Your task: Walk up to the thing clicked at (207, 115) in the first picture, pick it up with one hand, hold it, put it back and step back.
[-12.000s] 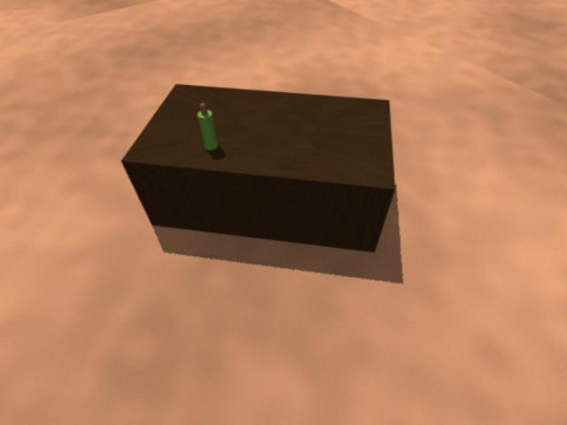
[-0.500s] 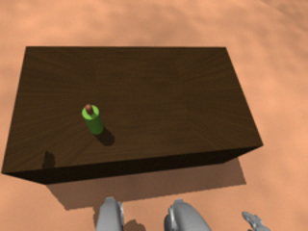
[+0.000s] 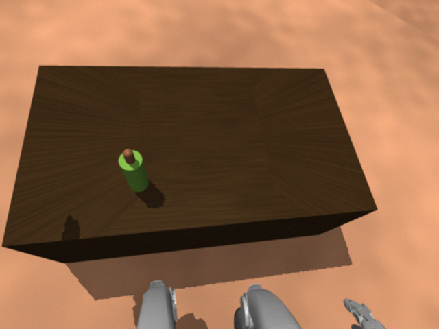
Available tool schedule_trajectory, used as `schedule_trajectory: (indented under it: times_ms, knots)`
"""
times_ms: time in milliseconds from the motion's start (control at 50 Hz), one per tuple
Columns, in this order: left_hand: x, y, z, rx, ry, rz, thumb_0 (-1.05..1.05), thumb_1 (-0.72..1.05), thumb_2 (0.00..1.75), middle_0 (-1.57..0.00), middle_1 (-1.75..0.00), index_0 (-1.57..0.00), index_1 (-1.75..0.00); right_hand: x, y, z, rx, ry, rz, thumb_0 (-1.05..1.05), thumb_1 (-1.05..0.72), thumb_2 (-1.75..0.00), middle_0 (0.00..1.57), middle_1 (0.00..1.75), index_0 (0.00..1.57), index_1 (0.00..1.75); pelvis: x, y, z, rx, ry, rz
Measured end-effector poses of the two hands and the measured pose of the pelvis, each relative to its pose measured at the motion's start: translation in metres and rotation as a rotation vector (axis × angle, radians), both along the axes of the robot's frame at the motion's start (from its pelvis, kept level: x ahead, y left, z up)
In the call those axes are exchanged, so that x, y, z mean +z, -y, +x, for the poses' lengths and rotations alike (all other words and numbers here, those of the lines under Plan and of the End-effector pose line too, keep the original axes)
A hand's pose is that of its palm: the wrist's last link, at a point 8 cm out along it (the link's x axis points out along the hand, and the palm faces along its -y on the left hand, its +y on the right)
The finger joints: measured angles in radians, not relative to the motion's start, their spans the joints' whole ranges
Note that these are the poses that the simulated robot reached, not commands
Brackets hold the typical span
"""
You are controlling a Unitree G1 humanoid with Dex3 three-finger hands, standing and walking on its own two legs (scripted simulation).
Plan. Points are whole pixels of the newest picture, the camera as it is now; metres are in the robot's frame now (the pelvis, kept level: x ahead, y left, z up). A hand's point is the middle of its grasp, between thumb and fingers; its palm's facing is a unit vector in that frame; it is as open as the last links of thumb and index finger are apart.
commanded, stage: go down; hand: left
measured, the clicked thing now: (133, 169) +0.49 +0.17 -0.20
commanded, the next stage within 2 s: approach in 1.10 s
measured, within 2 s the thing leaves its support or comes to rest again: neither
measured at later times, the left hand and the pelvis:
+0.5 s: hand out of the picture +0.40 +0.37 +0.06, palm faces +0.11 -0.99 +0.00, open 16.9 cm; pelvis -0.01 +0.00 +0.00, yaw +0 degrees
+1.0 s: hand out of the picture +0.40 +0.38 +0.07, palm faces +0.10 -0.99 +0.01, open 16.7 cm; pelvis +0.00 +0.00 -0.01, yaw +0 degrees
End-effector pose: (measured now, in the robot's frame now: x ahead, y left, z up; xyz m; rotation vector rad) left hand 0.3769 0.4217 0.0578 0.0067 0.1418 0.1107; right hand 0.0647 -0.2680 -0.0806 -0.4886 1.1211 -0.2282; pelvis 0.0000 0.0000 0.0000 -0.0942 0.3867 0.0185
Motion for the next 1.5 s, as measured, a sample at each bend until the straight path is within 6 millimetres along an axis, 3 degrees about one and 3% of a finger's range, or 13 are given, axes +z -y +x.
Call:
schedule_trajectory:
  times_ms: [660, 1300, 1400, 1500]
  knots:
    - [0.007, -0.004, -0.003, -0.007, 0.072, -0.006, -0.01, -0.36, 0.03, -0.06, -0.03, -0.05, -0.03, -0.005, 0.001, -0.004, 0.011, 0.004, -0.005, 0.0, -0.9, -0.9, 0.21, 0.3, 0.21, 0.3, -0.006, 0.001, -0.006, 0.001, -0.007, -0.002]
    - [0.008, -0.004, 0.002, -0.01, 0.098, -0.02, -0.01, -0.35, 0.02, -0.05, -0.03, -0.05, -0.02, -0.005, -0.001, 0.009, 0.027, 0.018, -0.006, 0.0, -0.89, -0.9, 0.21, 0.3, 0.21, 0.3, -0.006, 0.001, -0.002, 0.005, -0.011, -0.003]
    - [-0.006, 0.005, 0.007, -0.028, 0.07, -0.033, -0.01, -0.42, 0.01, -0.05, -0.04, -0.05, -0.02, -0.007, 0.0, 0.008, 0.032, 0.021, -0.005, 0.0, -0.88, -0.89, 0.21, 0.3, 0.21, 0.3, -0.009, 0.001, -0.003, 0.004, -0.024, -0.003]
    - [-0.042, 0.02, 0.012, -0.041, 0.055, -0.058, -0.01, -0.49, 0.0, -0.05, -0.04, -0.06, -0.02, -0.02, 0.002, 0.004, 0.045, 0.002, -0.002, 0.0, -0.87, -0.89, 0.21, 0.3, 0.21, 0.3, -0.023, 0.001, -0.008, -0.004, -0.058, -0.003]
